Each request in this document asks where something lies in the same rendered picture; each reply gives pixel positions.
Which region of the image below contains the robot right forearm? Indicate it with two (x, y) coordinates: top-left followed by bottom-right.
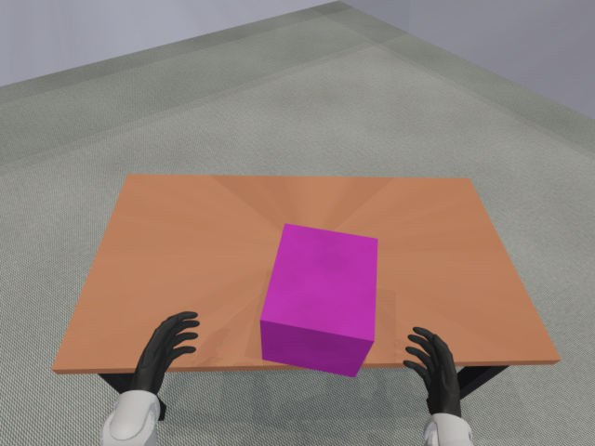
(423, 413), (474, 446)

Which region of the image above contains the robot right hand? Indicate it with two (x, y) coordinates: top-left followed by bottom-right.
(403, 327), (461, 418)

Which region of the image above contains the table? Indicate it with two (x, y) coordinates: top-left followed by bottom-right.
(51, 174), (561, 421)

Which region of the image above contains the robot left forearm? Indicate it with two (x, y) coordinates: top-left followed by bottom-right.
(99, 390), (160, 446)

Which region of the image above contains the robot left hand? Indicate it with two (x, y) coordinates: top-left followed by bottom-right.
(128, 311), (200, 395)

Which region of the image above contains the carton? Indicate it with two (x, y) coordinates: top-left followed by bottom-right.
(260, 223), (378, 377)

